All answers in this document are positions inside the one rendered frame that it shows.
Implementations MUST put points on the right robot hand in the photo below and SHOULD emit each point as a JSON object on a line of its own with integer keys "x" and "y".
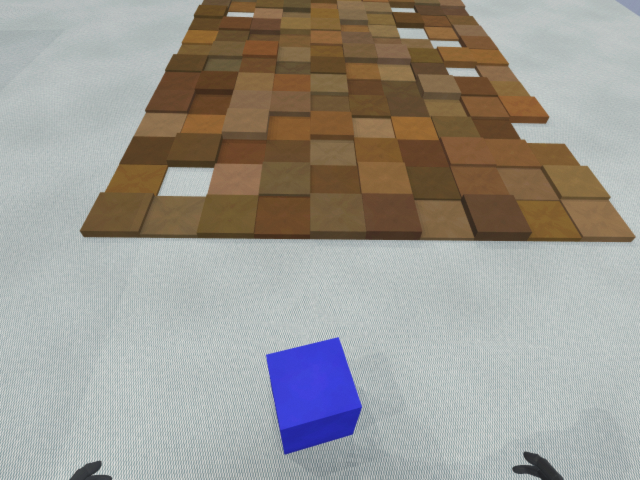
{"x": 541, "y": 469}

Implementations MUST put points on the carton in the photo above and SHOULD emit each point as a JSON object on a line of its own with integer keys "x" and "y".
{"x": 314, "y": 393}

